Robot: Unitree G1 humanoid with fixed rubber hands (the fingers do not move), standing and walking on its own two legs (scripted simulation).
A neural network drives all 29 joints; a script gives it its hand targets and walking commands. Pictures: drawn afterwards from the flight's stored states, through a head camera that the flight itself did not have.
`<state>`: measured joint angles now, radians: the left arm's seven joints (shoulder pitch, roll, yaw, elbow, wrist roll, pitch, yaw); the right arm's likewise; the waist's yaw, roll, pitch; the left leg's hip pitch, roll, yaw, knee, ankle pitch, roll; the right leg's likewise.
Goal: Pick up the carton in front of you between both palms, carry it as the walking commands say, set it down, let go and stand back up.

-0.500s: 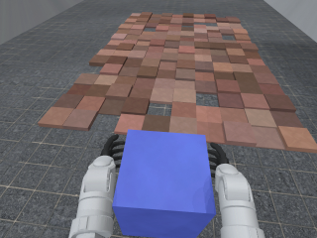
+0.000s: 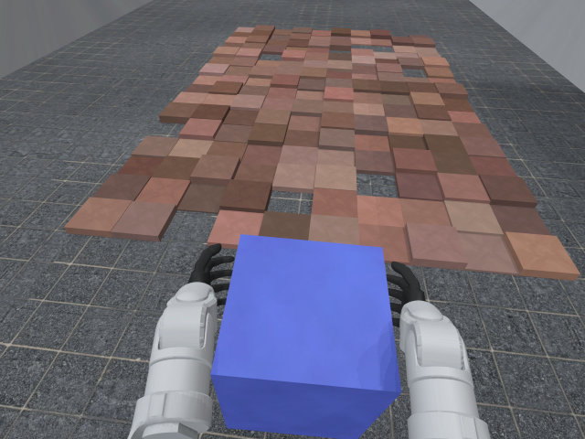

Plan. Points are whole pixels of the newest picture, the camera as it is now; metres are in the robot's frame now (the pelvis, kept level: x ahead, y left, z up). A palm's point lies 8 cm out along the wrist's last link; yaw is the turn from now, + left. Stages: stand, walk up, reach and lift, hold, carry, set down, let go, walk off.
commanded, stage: hold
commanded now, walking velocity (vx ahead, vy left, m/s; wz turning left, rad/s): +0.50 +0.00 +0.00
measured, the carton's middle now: (301, 341) +0.28 +0.00 -0.03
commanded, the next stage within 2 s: carry in 0.02 s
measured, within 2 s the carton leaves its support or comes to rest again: neither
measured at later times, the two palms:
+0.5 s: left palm (192, 232) +0.36 +0.17 +0.12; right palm (399, 247) +0.35 -0.13 +0.11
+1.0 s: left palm (198, 165) +0.61 +0.23 +0.06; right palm (344, 173) +0.61 -0.08 +0.06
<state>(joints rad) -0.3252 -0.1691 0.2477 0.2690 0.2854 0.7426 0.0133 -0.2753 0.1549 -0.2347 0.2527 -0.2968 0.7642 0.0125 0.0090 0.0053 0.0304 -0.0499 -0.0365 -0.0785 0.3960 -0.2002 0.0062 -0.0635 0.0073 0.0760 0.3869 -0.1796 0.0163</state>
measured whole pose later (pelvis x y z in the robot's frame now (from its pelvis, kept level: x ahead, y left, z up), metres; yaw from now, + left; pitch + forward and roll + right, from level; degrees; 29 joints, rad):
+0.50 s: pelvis +0.10 +0.01 +0.00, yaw +0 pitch +4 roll -2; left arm -0.13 -0.13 0.11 -0.33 0.08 1.11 0.10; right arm -0.09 0.13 -0.07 -0.34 -0.11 1.14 -0.09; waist 0.00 0.04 -0.19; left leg -0.12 0.03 0.03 0.35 -0.30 0.02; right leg -0.38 -0.01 -0.16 0.53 -0.30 0.01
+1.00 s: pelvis +0.39 +0.07 -0.02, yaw +0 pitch +3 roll +0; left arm 0.07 -0.13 0.06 -0.48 0.01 1.13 0.18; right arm 0.08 0.13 -0.04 -0.43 -0.02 1.12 -0.15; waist 0.00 -0.01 -0.16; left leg -0.47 0.06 0.25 0.60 -0.19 0.10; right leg -0.17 -0.12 -0.08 0.88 -0.46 0.03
